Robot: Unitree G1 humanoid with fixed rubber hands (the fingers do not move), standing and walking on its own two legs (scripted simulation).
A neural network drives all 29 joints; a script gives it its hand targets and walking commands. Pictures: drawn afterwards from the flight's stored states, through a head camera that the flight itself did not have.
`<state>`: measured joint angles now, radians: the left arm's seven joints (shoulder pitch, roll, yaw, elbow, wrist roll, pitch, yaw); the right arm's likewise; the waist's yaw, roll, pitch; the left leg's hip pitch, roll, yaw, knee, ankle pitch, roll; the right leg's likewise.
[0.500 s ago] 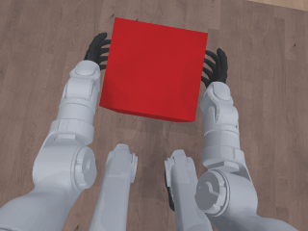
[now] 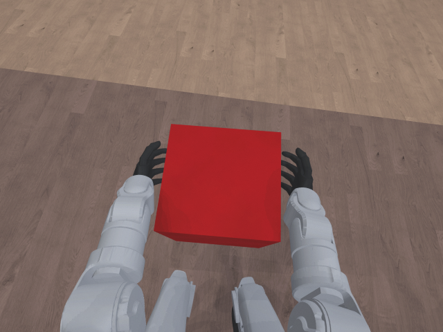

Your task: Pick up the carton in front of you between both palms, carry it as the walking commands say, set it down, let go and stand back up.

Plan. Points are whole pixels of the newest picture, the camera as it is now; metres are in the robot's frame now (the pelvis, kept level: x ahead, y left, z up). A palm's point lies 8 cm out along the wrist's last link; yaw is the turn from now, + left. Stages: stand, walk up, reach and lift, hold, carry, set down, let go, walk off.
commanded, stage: reach and lift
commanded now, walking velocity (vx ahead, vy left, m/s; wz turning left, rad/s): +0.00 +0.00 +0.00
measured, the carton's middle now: (220, 194) +0.40 +0.01 -0.12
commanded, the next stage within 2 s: hold in 1.64 s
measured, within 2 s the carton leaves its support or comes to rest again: neither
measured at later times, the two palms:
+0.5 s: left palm (127, 169) +0.34 +0.15 +0.10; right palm (347, 170) +0.36 -0.15 +0.12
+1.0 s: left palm (115, 164) +0.33 +0.15 +0.15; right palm (370, 167) +0.34 -0.15 +0.16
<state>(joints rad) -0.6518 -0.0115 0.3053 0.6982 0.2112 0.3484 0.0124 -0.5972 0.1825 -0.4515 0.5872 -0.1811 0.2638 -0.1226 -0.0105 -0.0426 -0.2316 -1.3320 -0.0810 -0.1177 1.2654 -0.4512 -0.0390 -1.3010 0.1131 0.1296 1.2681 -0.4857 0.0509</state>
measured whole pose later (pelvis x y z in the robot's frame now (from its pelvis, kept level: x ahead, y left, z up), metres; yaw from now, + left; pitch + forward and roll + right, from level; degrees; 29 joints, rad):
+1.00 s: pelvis +0.03 +0.00 +0.13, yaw +1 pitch -3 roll +0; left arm -0.33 -0.17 0.29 0.42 0.31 0.64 0.02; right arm -0.37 0.18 -0.35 0.44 -0.33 0.57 -0.02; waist 0.00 -0.01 -0.02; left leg -0.21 -0.04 -0.14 0.45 -0.20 -0.02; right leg -0.20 0.04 0.15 0.48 -0.23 0.02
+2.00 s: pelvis +0.04 +0.00 +0.14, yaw +1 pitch -7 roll +0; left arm -0.27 -0.15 0.21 0.27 0.30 0.79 0.01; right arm -0.31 0.16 -0.26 0.29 -0.30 0.73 0.00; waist 0.00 -0.01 -0.01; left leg -0.06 -0.03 -0.13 0.35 -0.17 -0.02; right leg -0.04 0.04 0.14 0.36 -0.20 0.01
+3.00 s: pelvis +0.05 -0.01 +0.13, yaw -1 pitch -2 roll +1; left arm -0.24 -0.15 0.18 0.20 0.26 0.80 0.04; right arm -0.28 0.16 -0.21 0.22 -0.28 0.76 -0.03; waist 0.01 0.00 -0.09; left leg -0.19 -0.01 -0.06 0.45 -0.29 -0.01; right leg -0.20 0.01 0.09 0.50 -0.38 0.01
